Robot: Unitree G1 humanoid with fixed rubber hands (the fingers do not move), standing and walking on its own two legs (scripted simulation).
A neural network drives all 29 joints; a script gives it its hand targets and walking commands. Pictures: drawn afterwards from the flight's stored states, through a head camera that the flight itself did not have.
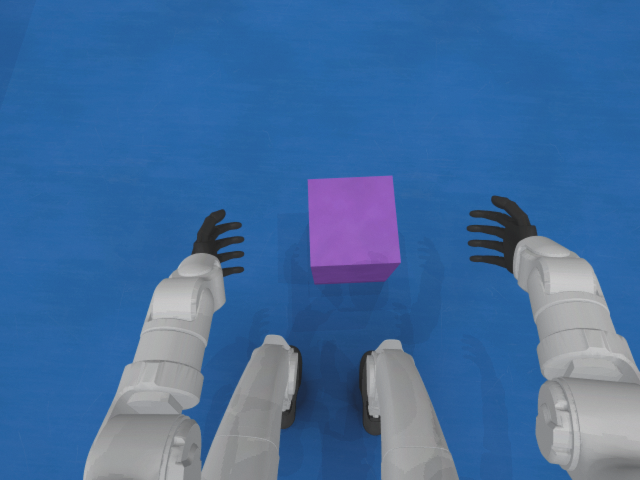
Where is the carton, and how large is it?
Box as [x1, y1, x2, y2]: [308, 176, 400, 284]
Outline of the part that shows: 392,176 308,179 310,266 315,284 384,281 399,264 400,257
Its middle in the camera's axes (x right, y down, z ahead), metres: +0.07 -0.02 +0.99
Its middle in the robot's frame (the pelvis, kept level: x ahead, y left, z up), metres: +0.53 -0.03 -0.55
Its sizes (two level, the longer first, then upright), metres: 0.210 0.200 0.250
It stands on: the floor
